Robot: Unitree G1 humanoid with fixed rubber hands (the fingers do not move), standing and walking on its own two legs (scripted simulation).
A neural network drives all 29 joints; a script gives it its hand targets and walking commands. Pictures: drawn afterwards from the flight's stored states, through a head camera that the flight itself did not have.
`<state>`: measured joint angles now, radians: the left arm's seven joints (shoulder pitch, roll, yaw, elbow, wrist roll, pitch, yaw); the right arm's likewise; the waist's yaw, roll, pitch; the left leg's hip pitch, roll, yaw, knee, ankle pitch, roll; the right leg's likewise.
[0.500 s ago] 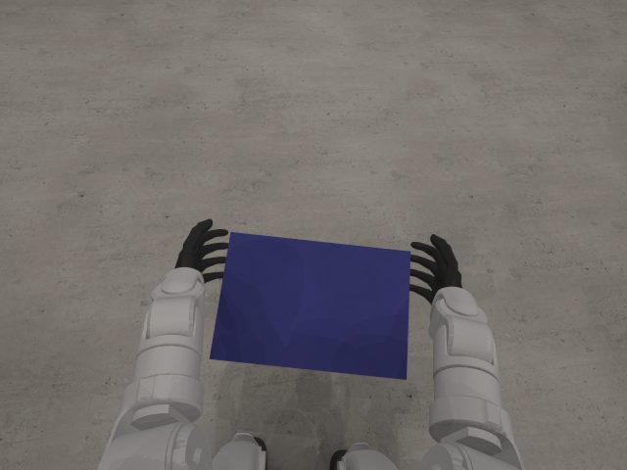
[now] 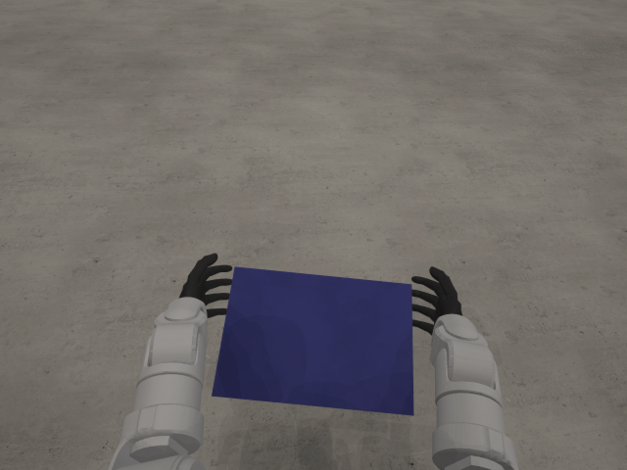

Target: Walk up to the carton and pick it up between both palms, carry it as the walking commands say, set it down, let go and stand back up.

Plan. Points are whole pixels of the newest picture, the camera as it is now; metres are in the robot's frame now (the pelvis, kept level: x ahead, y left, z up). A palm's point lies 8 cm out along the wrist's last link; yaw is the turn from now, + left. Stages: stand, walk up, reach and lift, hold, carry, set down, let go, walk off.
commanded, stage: reach and lift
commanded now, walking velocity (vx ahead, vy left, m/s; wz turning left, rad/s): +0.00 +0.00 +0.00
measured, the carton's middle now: (315, 343) +0.31 -0.01 -0.07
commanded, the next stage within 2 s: hold in 1.38 s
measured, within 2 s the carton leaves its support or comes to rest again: neither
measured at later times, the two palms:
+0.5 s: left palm (187, 300) +0.30 +0.16 +0.06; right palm (456, 318) +0.28 -0.18 +0.06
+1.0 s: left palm (186, 303) +0.30 +0.16 +0.06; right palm (453, 314) +0.29 -0.18 +0.06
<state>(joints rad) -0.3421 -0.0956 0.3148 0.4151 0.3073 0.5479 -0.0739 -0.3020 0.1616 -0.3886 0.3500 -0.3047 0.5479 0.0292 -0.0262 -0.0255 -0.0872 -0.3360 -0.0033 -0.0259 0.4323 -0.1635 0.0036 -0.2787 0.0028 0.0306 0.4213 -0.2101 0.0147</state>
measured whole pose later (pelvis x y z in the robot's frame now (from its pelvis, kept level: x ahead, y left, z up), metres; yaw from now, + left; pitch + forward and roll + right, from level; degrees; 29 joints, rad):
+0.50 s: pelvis +0.01 +0.00 +0.01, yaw -1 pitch -5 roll +0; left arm -0.29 -0.12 0.27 0.27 0.32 0.71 -0.06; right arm -0.26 0.15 -0.31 0.24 -0.32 0.71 0.03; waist -0.01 -0.02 -0.02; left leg -0.08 0.00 -0.01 0.31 -0.13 0.00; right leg -0.03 0.00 0.05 0.30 -0.18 0.01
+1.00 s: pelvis +0.01 +0.00 +0.01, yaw -1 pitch -5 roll +0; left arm -0.26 -0.15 0.27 0.20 0.34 0.72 -0.05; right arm -0.26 0.15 -0.30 0.21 -0.33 0.71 0.04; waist 0.00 -0.01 0.00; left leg -0.07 0.00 -0.01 0.27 -0.12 0.00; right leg -0.03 0.00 0.05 0.28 -0.17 0.01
